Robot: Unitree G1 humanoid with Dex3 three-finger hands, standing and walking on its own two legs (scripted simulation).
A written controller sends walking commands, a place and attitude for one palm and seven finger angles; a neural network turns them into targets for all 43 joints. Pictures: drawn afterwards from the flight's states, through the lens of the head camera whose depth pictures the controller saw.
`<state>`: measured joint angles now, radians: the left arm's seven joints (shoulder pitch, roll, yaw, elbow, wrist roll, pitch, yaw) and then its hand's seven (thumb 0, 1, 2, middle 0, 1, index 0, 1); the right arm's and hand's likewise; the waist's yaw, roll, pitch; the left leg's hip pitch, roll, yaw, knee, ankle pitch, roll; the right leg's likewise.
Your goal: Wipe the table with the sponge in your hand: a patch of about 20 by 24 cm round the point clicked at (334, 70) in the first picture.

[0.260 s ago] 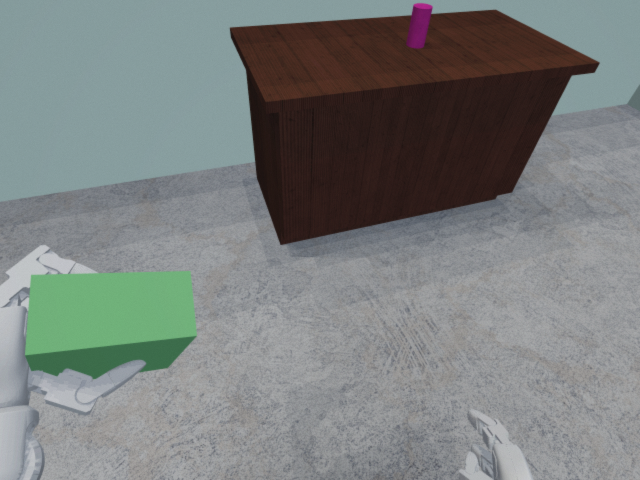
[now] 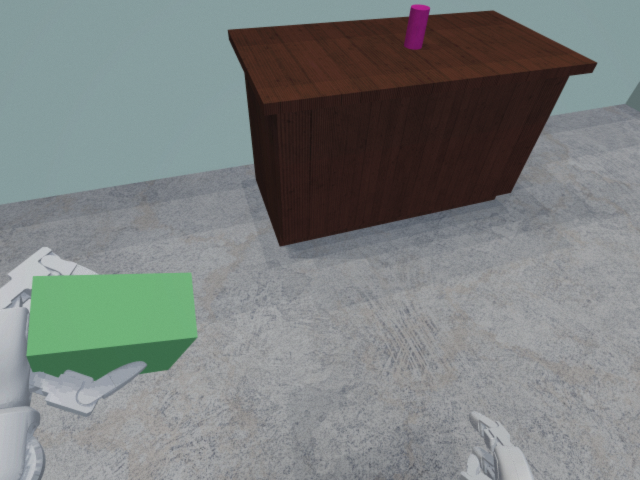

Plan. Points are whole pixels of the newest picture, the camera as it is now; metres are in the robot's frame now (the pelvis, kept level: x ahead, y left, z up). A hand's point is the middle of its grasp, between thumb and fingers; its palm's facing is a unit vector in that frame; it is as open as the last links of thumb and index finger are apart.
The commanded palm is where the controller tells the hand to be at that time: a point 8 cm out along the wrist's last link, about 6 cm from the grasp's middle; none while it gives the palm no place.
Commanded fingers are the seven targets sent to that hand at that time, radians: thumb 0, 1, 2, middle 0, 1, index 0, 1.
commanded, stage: look at it before walking up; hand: left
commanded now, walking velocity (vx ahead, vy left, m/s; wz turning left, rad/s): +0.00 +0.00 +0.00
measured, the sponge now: (136, 329) +0.23 +0.20 +0.14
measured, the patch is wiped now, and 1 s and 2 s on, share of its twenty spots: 0.00 0.00 0.00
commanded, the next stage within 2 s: walk to a spot facing it in 0.14 s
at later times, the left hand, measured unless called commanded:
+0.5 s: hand (115, 314) +0.23 +0.22 +0.16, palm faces +0.40 -0.83 -0.37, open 10.3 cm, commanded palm +0.19 +0.25 +0.18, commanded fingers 0.00 0.10 1.30 -1.20 -1.60 -1.20 -1.60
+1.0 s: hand (234, 203) +0.40 +0.14 +0.16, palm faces +0.20 -0.89 -0.40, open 10.3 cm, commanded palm +0.34 +0.19 +0.18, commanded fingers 0.00 0.10 1.30 -1.20 -1.60 -1.20 -1.60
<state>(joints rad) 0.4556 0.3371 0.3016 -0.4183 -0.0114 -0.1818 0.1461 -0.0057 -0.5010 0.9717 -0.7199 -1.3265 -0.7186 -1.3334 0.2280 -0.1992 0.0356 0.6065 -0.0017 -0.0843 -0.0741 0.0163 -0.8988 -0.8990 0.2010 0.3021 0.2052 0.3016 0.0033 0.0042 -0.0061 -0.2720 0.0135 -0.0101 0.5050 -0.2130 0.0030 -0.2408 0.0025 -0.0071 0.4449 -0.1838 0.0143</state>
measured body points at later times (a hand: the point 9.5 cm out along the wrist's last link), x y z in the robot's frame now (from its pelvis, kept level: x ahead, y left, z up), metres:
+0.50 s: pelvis +0.01 -0.02 -0.01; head -0.01 -0.02 +0.44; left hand +0.20 +0.26 +0.18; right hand +0.16 -0.25 -0.09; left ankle +0.04 +0.11 -0.74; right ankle +0.03 -0.12 -0.73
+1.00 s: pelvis +0.12 -0.04 -0.01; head +0.13 -0.04 +0.44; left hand +0.38 +0.19 +0.18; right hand +0.22 -0.31 -0.09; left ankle +0.14 +0.09 -0.74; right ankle +0.06 -0.12 -0.68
